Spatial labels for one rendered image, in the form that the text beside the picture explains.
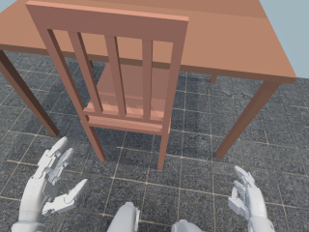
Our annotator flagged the robot right hand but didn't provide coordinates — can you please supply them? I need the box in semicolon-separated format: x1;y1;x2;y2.
228;165;267;220

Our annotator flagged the robot right forearm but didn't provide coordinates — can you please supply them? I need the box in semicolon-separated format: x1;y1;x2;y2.
247;216;275;232

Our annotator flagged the left robot shin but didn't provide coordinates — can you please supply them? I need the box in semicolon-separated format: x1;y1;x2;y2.
120;202;134;208

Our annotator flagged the robot right thigh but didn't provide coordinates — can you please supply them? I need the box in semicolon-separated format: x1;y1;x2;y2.
171;221;203;232

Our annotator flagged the robot left forearm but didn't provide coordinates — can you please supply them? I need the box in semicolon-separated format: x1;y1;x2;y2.
11;221;46;232

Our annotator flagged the robot left hand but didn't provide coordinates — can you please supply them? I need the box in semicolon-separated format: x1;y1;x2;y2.
18;136;89;223

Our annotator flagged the table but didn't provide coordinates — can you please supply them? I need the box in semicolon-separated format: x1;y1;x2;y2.
0;0;297;159

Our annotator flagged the chair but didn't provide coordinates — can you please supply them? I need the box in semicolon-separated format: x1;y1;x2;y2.
25;0;189;170

